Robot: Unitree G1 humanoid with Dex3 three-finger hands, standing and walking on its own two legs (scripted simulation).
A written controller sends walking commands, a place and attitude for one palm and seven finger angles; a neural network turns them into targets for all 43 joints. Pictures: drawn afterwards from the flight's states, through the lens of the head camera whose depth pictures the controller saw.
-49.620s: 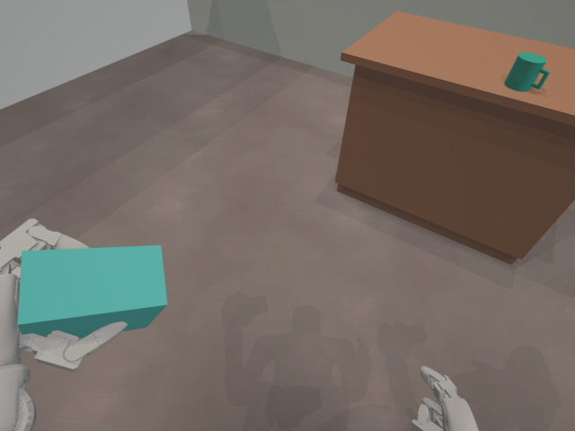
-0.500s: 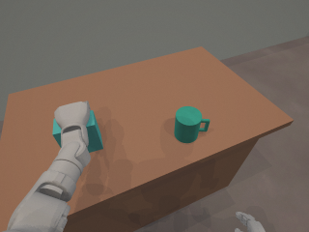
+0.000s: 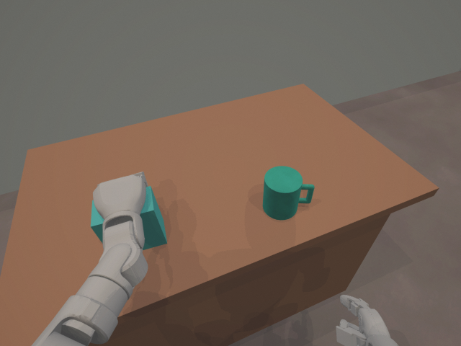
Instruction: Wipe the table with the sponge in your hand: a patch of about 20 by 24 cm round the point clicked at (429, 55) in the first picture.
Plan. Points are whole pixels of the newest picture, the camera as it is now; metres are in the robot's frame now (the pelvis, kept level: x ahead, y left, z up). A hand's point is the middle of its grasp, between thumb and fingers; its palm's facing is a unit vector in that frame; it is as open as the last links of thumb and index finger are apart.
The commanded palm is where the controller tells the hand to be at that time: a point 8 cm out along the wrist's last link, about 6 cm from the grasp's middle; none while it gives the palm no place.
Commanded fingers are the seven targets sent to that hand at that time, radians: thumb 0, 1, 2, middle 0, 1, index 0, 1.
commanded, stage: wipe back along the middle lane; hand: left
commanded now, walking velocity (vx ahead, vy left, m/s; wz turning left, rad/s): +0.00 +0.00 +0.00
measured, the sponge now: (134, 228) +0.34 +0.24 +0.01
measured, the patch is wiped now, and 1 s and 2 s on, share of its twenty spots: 0.70 0.80 0.85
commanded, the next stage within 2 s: slide across to the third lane in 0.50 s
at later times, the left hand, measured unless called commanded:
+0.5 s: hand (133, 230) +0.30 +0.22 +0.06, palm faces +0.05 -0.05 -1.00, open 10.2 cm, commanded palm +0.25 +0.19 +0.09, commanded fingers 0.00 0.10 1.30 -1.20 -1.60 -1.20 -1.60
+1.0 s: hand (149, 229) +0.30 +0.19 +0.06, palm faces +0.00 -0.05 -1.00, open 10.1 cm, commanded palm +0.28 +0.15 +0.11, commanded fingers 0.00 0.10 1.30 -1.20 -1.60 -1.20 -1.60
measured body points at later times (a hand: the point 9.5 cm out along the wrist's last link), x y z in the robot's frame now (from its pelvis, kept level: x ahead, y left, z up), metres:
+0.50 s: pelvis -0.01 +0.00 +0.00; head -0.04 -0.04 +0.45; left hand +0.29 +0.21 +0.11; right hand +0.21 -0.21 -0.09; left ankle -0.02 +0.07 -0.74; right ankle -0.01 -0.08 -0.74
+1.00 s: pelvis -0.02 -0.01 +0.00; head -0.04 -0.05 +0.45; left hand +0.30 +0.19 +0.11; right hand +0.23 -0.22 -0.09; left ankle -0.02 +0.07 -0.74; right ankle -0.01 -0.08 -0.74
